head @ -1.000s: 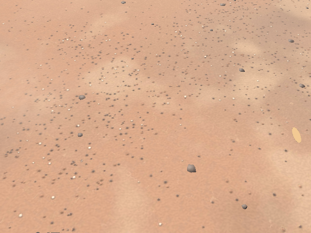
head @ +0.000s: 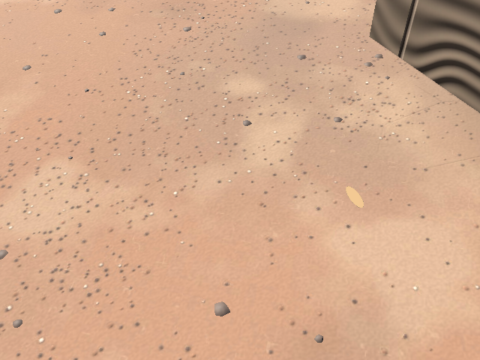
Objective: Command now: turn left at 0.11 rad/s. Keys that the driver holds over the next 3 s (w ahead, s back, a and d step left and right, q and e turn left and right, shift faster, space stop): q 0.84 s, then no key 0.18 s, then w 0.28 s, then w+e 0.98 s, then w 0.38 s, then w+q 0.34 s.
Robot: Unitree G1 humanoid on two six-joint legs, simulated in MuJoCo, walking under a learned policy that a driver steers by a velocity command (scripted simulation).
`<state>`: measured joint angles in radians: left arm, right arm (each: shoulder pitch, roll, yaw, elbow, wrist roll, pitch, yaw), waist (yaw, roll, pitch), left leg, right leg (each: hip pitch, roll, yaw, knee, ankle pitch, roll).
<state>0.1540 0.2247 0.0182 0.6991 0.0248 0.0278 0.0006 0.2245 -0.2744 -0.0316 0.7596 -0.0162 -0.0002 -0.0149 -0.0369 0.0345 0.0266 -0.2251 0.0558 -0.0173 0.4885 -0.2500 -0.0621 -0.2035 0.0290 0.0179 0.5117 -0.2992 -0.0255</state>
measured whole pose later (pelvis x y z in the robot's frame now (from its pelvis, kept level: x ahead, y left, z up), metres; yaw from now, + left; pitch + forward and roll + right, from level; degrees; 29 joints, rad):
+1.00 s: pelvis +0.02 +0.03 +0.00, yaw +31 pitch +1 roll -1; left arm 0.16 0.29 0.07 0.74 0.02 -0.02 0.00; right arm 0.16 -0.33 -0.07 0.62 0.01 0.05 -0.03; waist 0.00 0.05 0.04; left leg -0.38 -0.15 -0.23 0.79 -0.48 -0.01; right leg -0.25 0.04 0.06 0.48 -0.24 -0.02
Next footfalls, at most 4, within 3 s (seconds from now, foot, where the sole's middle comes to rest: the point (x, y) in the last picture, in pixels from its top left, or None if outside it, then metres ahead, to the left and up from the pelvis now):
0.36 left None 0.02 0.14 -0.77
0.94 right None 0.12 -0.05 -0.77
1.32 left None -0.01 0.17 -0.77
1.76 right None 0.42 0.13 -0.77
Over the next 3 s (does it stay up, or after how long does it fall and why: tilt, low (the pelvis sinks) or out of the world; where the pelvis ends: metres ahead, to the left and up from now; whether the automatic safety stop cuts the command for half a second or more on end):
stays up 0.87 0.21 0.01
